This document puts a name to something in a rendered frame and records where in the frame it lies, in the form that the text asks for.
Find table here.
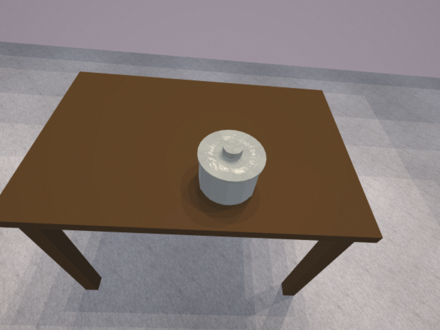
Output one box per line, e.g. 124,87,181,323
0,71,383,296

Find knob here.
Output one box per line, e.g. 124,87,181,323
223,139,243,159

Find pot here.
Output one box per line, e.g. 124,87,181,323
199,165,259,206

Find lid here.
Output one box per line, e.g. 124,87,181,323
197,130,266,184

